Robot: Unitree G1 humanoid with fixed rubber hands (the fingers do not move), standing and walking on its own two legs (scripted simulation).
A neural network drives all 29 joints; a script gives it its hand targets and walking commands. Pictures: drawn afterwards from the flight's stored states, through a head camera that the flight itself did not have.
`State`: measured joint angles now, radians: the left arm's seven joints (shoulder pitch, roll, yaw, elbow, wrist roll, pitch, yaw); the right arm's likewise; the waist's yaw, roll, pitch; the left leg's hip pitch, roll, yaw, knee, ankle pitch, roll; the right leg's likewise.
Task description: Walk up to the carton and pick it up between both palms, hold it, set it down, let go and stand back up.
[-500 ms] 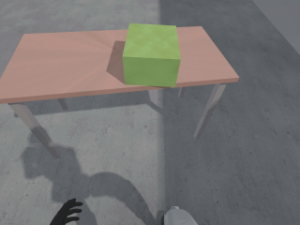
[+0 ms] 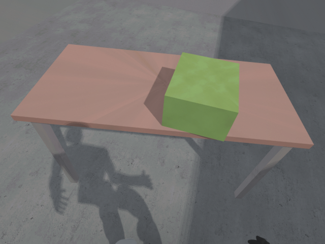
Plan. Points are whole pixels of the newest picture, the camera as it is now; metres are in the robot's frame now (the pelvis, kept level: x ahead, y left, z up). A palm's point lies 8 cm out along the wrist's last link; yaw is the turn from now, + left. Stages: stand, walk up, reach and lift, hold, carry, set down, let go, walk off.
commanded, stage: walk up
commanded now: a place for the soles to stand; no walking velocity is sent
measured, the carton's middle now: (201, 93) +0.66 -0.10 -0.02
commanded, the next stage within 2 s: none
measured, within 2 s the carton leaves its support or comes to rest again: neither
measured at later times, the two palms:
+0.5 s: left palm (108, 198) +0.25 +0.17 -0.09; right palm out of the picture +0.19 -0.35 -0.12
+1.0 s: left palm (97, 202) +0.23 +0.20 -0.09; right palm (283, 206) +0.27 -0.33 -0.09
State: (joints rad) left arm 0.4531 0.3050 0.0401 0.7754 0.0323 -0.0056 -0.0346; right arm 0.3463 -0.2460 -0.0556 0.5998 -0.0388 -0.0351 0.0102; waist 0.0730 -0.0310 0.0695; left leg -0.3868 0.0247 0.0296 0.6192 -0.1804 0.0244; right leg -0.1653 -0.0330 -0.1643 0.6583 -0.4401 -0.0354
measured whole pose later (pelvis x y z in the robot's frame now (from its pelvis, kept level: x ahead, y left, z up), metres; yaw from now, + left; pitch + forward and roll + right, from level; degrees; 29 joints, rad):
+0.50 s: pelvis +0.13 -0.08 -0.01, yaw +1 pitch -3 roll +0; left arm 0.23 0.24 0.00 0.64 0.01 0.02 0.00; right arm 0.37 -0.31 -0.02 0.66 -0.01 0.05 -0.03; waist -0.01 0.04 0.11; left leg -0.36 0.05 -0.04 1.00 -0.60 -0.03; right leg -0.41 -0.07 -0.06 0.71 -0.25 0.00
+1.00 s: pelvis +0.14 -0.07 +0.01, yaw +2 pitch -2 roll +0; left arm 0.28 0.30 0.00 0.67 0.00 0.01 -0.01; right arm 0.24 -0.29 -0.01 0.67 0.01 0.03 0.03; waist 0.01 0.00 0.05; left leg -0.26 0.02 0.01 0.62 -0.34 -0.01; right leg -0.35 -0.07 -0.07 0.59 -0.21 0.02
